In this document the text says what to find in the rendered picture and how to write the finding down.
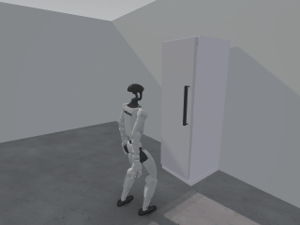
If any left robot foot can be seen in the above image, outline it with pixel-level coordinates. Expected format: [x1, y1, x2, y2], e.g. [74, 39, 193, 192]
[117, 195, 134, 207]

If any fridge door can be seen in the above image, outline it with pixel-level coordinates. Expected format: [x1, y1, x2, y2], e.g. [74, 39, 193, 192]
[160, 37, 198, 180]

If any left robot upper arm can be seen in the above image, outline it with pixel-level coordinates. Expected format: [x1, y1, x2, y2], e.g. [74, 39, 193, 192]
[118, 103, 128, 128]

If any right robot hand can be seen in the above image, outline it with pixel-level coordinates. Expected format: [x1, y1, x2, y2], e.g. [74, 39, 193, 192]
[131, 161, 143, 180]

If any right robot upper arm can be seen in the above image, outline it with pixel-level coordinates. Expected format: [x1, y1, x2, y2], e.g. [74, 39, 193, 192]
[131, 108, 148, 138]

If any handle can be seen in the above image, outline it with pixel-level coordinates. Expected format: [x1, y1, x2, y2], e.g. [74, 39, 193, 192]
[183, 85, 189, 126]

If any robot left forearm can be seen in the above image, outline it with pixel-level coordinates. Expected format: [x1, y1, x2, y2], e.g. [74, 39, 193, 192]
[118, 125, 128, 143]

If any robot right forearm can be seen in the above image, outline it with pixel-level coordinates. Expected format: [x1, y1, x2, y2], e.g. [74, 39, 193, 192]
[131, 132, 142, 162]

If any robot head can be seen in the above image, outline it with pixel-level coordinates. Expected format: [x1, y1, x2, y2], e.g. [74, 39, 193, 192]
[127, 83, 144, 109]

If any left robot hand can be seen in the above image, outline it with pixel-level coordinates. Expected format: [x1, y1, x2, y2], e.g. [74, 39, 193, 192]
[122, 141, 128, 155]

